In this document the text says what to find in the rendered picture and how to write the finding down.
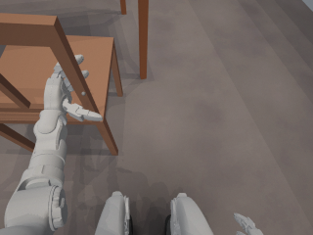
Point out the chair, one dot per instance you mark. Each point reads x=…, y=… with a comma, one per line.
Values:
x=34, y=45

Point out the left robot hand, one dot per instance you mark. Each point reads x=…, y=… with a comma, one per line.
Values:
x=57, y=89

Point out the table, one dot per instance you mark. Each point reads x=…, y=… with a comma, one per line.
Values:
x=143, y=21

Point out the left robot upper arm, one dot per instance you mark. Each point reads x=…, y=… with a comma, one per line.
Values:
x=36, y=211

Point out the left robot forearm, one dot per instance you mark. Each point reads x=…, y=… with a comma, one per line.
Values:
x=46, y=166

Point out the left robot shin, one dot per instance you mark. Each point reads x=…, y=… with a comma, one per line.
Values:
x=126, y=224

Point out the right robot hand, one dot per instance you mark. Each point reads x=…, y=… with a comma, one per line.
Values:
x=247, y=224

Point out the left robot thigh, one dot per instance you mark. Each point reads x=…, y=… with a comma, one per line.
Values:
x=114, y=215

